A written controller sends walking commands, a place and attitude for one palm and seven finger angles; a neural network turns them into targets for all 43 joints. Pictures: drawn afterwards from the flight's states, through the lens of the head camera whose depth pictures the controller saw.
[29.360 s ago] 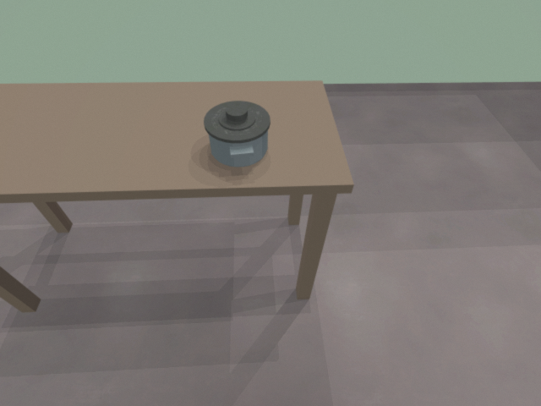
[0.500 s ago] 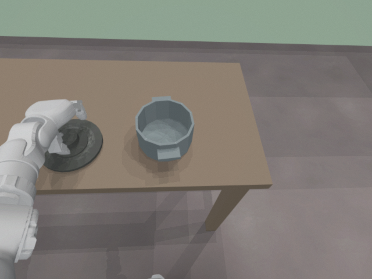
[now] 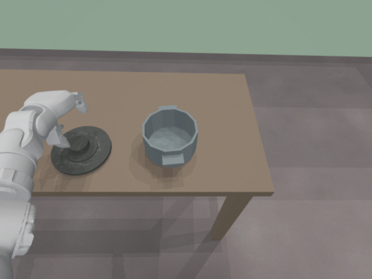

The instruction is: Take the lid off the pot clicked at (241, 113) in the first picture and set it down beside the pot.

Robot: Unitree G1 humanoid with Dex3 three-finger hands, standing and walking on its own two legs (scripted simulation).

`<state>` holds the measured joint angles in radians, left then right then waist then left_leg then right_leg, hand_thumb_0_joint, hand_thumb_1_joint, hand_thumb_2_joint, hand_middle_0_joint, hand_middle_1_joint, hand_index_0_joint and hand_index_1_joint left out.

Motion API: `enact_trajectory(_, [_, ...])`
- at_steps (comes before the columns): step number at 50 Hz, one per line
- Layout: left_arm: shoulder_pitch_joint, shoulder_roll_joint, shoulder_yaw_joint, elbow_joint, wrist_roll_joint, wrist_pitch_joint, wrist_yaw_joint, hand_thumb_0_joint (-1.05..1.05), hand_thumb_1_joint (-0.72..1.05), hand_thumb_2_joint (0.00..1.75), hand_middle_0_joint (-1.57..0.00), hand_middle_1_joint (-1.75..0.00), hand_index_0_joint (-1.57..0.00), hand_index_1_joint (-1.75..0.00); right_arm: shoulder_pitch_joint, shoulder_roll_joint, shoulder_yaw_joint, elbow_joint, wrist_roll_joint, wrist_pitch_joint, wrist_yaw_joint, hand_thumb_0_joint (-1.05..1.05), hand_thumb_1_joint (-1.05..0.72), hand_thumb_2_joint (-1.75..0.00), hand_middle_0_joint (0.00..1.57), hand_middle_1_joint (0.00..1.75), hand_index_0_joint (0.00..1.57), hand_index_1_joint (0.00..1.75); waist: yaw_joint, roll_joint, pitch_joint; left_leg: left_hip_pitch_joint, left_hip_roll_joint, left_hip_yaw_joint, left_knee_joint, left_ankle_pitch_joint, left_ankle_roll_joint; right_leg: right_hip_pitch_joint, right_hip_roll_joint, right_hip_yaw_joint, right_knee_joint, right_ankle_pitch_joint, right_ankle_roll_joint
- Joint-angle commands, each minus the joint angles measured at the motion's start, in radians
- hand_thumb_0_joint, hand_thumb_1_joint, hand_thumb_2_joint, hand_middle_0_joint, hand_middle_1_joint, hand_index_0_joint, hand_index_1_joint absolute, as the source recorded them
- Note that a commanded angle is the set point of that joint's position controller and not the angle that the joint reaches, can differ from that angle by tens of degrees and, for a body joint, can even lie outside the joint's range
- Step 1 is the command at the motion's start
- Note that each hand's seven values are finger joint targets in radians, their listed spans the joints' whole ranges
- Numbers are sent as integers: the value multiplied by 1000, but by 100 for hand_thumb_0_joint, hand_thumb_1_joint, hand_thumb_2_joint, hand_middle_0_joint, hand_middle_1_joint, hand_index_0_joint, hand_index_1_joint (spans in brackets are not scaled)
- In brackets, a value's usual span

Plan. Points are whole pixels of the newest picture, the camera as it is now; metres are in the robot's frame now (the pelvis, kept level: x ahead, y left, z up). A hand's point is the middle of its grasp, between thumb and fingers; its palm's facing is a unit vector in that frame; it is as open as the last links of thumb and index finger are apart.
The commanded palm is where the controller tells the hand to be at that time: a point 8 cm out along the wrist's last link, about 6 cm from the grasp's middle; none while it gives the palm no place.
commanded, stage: raise the empty hand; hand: left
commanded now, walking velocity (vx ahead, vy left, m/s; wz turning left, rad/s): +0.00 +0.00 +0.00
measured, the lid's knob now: (79, 144) +0.45 +0.29 -0.04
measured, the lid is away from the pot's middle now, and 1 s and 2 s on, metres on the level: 0.24 0.24 0.24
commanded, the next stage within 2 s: draw the hand back to the body in 0.62 s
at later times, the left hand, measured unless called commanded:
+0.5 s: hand (52, 105) +0.44 +0.29 +0.12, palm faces -0.34 -0.06 -0.94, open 11.0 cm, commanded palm +0.43 +0.28 +0.19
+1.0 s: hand (49, 112) +0.42 +0.28 +0.13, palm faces -0.31 -0.05 -0.95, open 11.0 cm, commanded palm +0.39 +0.28 +0.19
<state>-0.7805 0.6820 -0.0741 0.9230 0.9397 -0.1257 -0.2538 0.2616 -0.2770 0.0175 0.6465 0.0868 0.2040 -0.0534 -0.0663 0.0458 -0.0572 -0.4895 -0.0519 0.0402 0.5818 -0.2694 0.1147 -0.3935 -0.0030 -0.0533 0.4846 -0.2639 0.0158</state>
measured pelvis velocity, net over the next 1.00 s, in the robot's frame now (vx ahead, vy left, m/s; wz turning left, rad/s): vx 0.00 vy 0.00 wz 0.02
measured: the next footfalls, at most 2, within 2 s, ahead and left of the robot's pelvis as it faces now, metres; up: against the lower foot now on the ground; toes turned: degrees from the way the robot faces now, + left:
none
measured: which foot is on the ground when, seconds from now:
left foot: down 0.00-1.00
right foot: down 0.00-1.00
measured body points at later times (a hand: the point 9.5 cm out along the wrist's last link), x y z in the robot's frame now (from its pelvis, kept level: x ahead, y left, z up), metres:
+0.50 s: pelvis +0.00 +0.00 +0.01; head +0.06 +0.00 +0.45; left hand +0.45 +0.29 +0.17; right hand +0.09 -0.27 -0.12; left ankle +0.01 +0.04 -0.73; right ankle -0.02 -0.15 -0.73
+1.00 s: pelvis +0.00 +0.00 +0.01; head +0.04 -0.01 +0.46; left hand +0.43 +0.28 +0.18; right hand +0.11 -0.26 -0.11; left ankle +0.01 +0.04 -0.73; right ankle -0.02 -0.15 -0.73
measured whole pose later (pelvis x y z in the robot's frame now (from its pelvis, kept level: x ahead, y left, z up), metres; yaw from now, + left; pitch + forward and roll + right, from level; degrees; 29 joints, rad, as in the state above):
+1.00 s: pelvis +0.00 +0.00 +0.01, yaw +1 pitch +7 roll -2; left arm -0.72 0.71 -0.05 0.68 0.88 -0.07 -0.36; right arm 0.22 -0.28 0.03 0.61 0.09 0.22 -0.02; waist -0.05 0.06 -0.03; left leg -0.36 -0.07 0.03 0.46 -0.21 0.11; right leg -0.27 -0.02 -0.06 0.38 -0.22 0.02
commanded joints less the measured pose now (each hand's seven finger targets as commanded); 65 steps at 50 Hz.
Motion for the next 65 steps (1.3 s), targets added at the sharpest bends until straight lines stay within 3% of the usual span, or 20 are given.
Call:
enact_trajectory(1, [-484,328,116,-214,-17,-2,10,0,-4,71,-37,-81,-37,-81,36,-175,-60,-79,-1,-24,-14,0,-90,-90,20,30,20,30,-6,63,-370,442,66,-137,-61,402,-44,-46,38,-6,-60,174,-72])
enact_trajectory(8, [-485,282,80,-235,-27,1,-19,0,-4,71,-37,-81,-37,-81,13,-167,-59,-88,-5,-20,-6,0,-90,-90,20,30,20,30,-8,77,-355,457,66,-137,-73,463,-49,-22,35,-9,-75,205,-70])
enact_trajectory(11, [-464,337,126,-215,-30,7,-25,0,-4,71,-37,-81,-37,-81,13,-170,-55,-91,-1,-18,-6,0,-90,-90,20,30,20,30,4,49,-354,445,62,-139,-88,437,-45,8,36,-7,-84,201,-71])
enact_trajectory(15, [-541,310,86,-229,-26,20,-41,0,-4,71,-37,-81,-37,-81,9,-169,-56,-86,-2,-23,-9,0,-90,-90,20,30,20,30,-7,62,-346,459,61,-134,-100,394,-41,1,33,-6,-98,183,-70])
enact_trajectory(17, [-564,344,114,-295,-25,8,-46,0,-4,71,-37,-81,-37,-81,0,-171,-56,-100,-5,-30,-14,0,-90,-90,20,30,20,30,3,91,-403,499,61,-141,-99,467,-43,22,29,-3,-95,218,-74])
enact_trajectory(21, [-469,329,111,-168,-35,26,-59,0,-4,71,-37,-81,-37,-81,4,-168,-49,-91,-2,-27,-8,0,-90,-90,20,30,20,30,2,17,-326,426,57,-127,-103,446,-38,49,32,-5,-102,239,-67])
enact_trajectory(25, [-566,342,111,-324,-28,31,-75,0,-4,71,-37,-81,-37,-81,-11,-167,-58,-106,-4,-27,0,0,-90,-90,20,30,20,30,4,85,-394,515,62,-147,-104,534,-48,46,31,-6,-106,250,-70])
enact_trajectory(28, [-465,351,135,-254,-41,36,-85,0,-4,71,-37,-81,-37,-81,-6,-168,-54,-107,-7,-26,5,0,-90,-90,20,30,20,30,9,51,-367,486,57,-143,-98,556,-46,60,32,-4,-107,269,-68])
enact_trajectory(32, [-490,259,47,-262,-47,51,-102,0,-4,71,-37,-81,-37,-81,-31,-168,-52,-117,2,-17,15,0,-90,-90,20,30,20,30,-1,38,-308,441,62,-135,-118,479,-46,37,26,-7,-113,233,-68])
enact_trajectory(35, [-592,362,119,-388,-32,42,-90,0,-4,71,-37,-81,-37,-81,-26,-167,-56,-122,-5,-18,8,0,-90,-90,20,30,20,30,6,86,-417,535,56,-153,-115,517,-47,55,31,-5,-111,231,-70])
enact_trajectory(39, [-455,334,120,-252,-50,43,-89,0,-4,71,-37,-81,-37,-81,-30,-165,-48,-114,-3,-18,7,0,-90,-90,20,30,20,30,13,11,-332,449,54,-135,-129,434,-40,69,27,-4,-119,218,-67])
enact_trajectory(42, [-510,281,70,-413,-47,41,-90,0,-4,71,-37,-81,-37,-81,-66,-160,-52,-141,-2,-18,15,0,-90,-90,20,30,20,30,12,87,-369,498,58,-147,-127,486,-48,60,21,-2,-117,226,-74])
enact_trajectory(45, [-386,388,186,-426,-50,44,-74,0,-4,71,-37,-81,-37,-81,-62,-158,-49,-153,-5,-18,20,0,-90,-90,20,30,20,30,34,82,-400,529,60,-159,-124,557,-55,93,27,-4,-117,235,-72])
enact_trajectory(49, [-344,293,109,-430,-72,77,-79,0,-4,71,-37,-81,-37,-81,-90,-155,-43,-156,2,-11,32,0,-90,-90,20,30,20,30,26,32,-310,456,63,-148,-148,460,-51,92,23,-9,-127,220,-66])
enact_trajectory(55, [-285,354,177,-558,-78,83,-78,0,-4,71,-37,-81,-37,-81,-116,-150,-39,-177,0,-22,33,0,-90,-90,20,30,20,30,43,64,-352,514,56,-166,-153,475,-53,118,24,-7,-138,207,-72])
enact_trajectory(60, [-200,309,152,-564,-91,99,-81,0,-4,71,-37,-81,-37,-81,-145,-143,-33,-183,3,-23,37,0,-90,-90,20,30,20,30,44,32,-300,471,54,-155,-164,429,-49,137,22,-7,-145,208,-69])
enact_trajectory(61, [-262,-78,186,-717,-716,4,60,0,-4,71,-37,-81,-37,-81,-10,-64,-23,-241,3,-90,10,0,-90,-90,20,30,20,30,-13,-3,-232,652,131,-187,-190,266,-88,61,10,-23,-148,128,-85])
enact_trajectory(62, [-156,-86,155,-699,-769,-25,130,0,-4,71,-37,-81,-37,-81,-82,-91,-4,-225,0,-127,-7,0,-90,-90,20,30,20,30,4,-3,-201,716,170,-256,-236,170,-88,18,13,3,-158,49,-84])
enact_trajectory(63, [-87,-64,219,-647,-847,-24,190,0,-4,71,-37,-81,-37,-81,-88,-99,-3,-210,-9,-148,-22,0,-90,-90,20,30,20,30,22,-56,-185,668,171,-245,-265,110,-86,57,6,14,-166,33,-78])
enact_trajectory(65, [-133,46,327,-664,-909,-29,264,0,-4,71,-37,-81,-37,-81,-89,-126,3,-166,-20,-171,-37,0,-90,-90,20,30,20,30,36,-61,-169,559,140,-192,-266,86,-82,148,-2,21,-182,91,-77])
